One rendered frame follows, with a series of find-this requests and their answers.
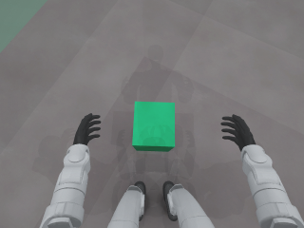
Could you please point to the carton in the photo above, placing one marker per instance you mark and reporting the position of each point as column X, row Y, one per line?
column 154, row 126

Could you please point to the robot shin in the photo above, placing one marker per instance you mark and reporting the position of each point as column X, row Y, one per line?
column 134, row 188
column 176, row 186

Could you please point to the right robot hand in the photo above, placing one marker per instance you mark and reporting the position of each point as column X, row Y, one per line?
column 243, row 135

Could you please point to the robot left forearm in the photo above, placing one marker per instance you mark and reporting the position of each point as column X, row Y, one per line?
column 66, row 207

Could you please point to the robot right shin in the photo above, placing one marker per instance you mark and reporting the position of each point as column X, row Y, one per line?
column 176, row 186

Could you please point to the robot right forearm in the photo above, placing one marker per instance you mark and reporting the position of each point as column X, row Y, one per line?
column 273, row 207

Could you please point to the left robot hand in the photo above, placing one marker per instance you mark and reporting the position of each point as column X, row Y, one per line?
column 81, row 136

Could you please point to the robot left shin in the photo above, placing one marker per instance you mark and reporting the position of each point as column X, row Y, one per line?
column 134, row 188

